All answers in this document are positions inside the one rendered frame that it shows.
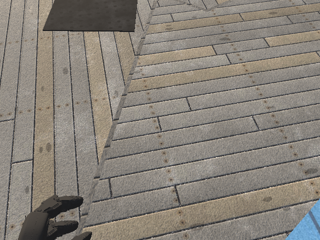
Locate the robot left hand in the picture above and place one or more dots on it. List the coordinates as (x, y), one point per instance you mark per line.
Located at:
(38, 226)

